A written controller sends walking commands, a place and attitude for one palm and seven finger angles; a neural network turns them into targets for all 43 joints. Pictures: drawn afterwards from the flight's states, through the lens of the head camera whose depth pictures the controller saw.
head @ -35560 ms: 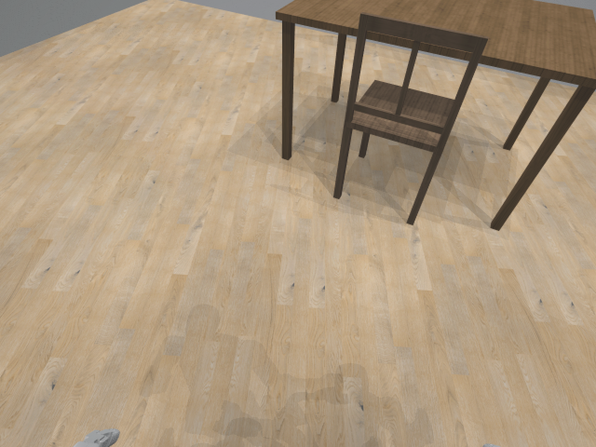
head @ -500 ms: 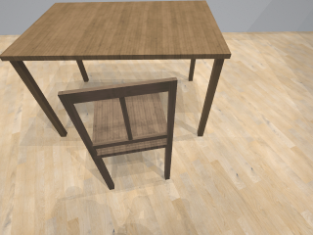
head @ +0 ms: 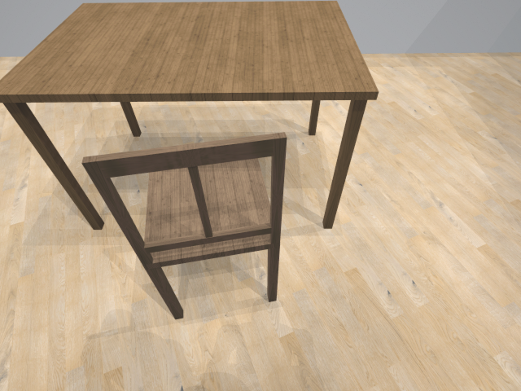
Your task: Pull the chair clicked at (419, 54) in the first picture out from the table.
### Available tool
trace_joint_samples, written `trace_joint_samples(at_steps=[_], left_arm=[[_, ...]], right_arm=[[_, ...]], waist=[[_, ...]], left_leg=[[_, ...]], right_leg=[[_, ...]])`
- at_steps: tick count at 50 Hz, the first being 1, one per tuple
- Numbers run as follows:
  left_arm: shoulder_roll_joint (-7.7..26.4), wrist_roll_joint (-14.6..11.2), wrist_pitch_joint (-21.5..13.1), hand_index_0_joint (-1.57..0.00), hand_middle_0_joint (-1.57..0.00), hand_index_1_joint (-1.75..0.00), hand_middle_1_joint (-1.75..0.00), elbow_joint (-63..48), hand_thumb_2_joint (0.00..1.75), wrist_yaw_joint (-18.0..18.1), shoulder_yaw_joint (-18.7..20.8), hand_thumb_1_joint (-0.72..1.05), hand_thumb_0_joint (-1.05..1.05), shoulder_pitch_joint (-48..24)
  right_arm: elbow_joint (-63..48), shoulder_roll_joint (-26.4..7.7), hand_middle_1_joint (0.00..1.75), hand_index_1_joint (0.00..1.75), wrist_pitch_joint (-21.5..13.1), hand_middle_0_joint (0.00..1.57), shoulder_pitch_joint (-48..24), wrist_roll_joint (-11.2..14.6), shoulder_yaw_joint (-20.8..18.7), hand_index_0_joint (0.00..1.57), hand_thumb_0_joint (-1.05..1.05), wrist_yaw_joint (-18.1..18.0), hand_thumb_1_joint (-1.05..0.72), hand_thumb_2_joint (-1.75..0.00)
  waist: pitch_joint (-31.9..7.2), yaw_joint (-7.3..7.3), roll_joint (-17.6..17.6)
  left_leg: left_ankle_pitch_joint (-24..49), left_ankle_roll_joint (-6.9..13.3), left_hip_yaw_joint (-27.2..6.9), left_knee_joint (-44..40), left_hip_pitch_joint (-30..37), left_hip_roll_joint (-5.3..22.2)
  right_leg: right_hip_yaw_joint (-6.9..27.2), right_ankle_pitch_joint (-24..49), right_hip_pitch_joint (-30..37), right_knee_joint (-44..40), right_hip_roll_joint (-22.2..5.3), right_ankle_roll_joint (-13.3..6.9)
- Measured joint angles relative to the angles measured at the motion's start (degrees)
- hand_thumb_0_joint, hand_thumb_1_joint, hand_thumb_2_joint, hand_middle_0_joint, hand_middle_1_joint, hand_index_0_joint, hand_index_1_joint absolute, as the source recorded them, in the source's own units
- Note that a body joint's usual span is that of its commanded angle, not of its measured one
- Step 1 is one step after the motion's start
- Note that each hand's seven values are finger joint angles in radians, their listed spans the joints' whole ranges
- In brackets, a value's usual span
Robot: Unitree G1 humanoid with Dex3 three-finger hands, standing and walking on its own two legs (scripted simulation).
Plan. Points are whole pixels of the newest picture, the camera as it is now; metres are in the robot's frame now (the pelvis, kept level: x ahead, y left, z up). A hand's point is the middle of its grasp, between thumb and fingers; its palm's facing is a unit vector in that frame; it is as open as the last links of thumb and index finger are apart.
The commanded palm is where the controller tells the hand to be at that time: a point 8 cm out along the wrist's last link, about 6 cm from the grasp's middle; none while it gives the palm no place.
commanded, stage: look to check the result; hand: left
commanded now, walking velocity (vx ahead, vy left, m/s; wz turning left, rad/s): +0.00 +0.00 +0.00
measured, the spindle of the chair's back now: (201, 204) +0.54 +0.18 -0.12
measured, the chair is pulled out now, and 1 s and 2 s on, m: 0.24 0.24 0.24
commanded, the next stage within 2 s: take the last steps up to it in 0.58 s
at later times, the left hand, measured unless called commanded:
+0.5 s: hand out of the picture +0.00 +0.16 -0.17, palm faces +0.03 -0.98 -0.21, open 7.3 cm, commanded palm none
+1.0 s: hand out of the picture +0.00 +0.15 -0.18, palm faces +0.09 -0.98 -0.18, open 7.4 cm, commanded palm none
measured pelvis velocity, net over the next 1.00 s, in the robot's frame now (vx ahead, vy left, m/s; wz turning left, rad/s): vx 0.03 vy -0.01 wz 0.04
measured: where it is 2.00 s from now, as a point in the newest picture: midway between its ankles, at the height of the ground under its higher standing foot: outside the picture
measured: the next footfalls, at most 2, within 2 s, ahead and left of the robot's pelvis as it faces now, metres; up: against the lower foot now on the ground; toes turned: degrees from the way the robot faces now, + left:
right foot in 1.24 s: +0.12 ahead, -0.11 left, +0.00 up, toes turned +2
left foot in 1.46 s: +0.17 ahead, +0.17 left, +0.00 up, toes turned +7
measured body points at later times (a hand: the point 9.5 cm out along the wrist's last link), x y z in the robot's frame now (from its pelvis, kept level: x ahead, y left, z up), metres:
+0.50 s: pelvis +0.01 -0.01 +0.00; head +0.02 -0.03 +0.45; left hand +0.00 +0.21 -0.16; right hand -0.02 -0.22 -0.17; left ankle -0.04 +0.11 -0.75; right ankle -0.01 -0.10 -0.75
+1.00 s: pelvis +0.03 -0.01 -0.01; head +0.03 -0.02 +0.44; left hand +0.00 +0.20 -0.17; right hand -0.02 -0.22 -0.18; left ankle -0.03 +0.11 -0.74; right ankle -0.01 -0.10 -0.75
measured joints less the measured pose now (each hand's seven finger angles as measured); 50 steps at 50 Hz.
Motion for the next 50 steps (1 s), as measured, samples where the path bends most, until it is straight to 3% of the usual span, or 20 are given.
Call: trace_joint_samples(at_steps=[39,50], left_arm=[[-0.13,-0.06,-0.32,-0.2,-0.2,-0.3,-0.3,-0.41,0.89,0.2,0.29,0.92,0.01,0.58],[-0.52,0.63,-0.07,-0.2,-0.2,-0.3,-0.3,-2.1,0.89,-0.69,1.81,0.91,0.0,2.75]], right_arm=[[0.37,-0.28,0.3,0.3,0.03,0.2,0.51,-0.05,-0.21,0.2,0.0,-0.2,-0.91,-0.9],[0.08,-0.73,0.3,0.3,0.96,0.2,4.6,-0.67,-1.26,0.2,0.0,0.99,-0.91,-0.9]], waist=[[-0.45,-0.17,0.69],[-1.61,-0.04,0.68]], left_leg=[[-0.66,-1.39,-0.37,-0.33,1.22,1.29],[-6.75,0.08,-2.71,8.61,-2.15,1.07]], right_leg=[[-0.35,-0.88,1.22,-0.28,1.32,-1.26],[-2.54,-6.3,0.06,5.75,0.72,-1.22]])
